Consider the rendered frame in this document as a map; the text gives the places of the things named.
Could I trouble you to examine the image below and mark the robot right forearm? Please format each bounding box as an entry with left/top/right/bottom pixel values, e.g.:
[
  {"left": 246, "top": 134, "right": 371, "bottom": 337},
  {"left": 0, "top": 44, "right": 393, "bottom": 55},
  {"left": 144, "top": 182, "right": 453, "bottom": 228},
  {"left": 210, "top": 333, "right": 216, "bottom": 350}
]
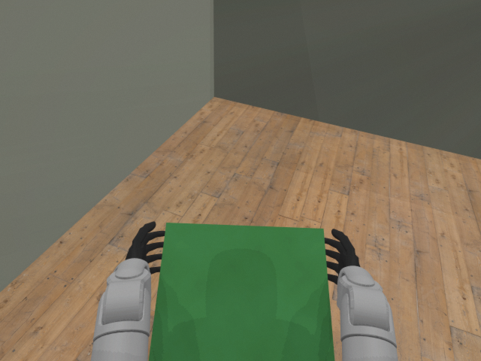
[{"left": 337, "top": 265, "right": 398, "bottom": 361}]

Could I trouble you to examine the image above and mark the robot left forearm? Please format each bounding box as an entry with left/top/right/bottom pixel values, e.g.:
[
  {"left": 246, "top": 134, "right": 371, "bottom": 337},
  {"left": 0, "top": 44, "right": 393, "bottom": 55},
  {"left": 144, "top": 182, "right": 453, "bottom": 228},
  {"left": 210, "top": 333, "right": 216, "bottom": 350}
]
[{"left": 91, "top": 258, "right": 151, "bottom": 361}]

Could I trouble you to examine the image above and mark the carton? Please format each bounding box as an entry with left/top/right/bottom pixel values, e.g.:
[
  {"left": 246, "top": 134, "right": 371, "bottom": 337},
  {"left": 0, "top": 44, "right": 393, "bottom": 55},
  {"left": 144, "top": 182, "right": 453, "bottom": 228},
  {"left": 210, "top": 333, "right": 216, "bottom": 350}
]
[{"left": 149, "top": 223, "right": 334, "bottom": 361}]

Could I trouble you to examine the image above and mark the right robot hand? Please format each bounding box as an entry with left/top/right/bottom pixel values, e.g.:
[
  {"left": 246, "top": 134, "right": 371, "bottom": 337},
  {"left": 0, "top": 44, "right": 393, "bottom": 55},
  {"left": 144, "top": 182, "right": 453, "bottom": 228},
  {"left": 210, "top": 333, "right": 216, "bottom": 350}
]
[{"left": 325, "top": 229, "right": 360, "bottom": 285}]

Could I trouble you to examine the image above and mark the left robot hand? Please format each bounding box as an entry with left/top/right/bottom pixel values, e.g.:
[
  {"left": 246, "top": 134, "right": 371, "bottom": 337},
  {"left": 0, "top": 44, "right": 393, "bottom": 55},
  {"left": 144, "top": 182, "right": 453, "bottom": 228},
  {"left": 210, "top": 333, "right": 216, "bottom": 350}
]
[{"left": 126, "top": 221, "right": 165, "bottom": 274}]

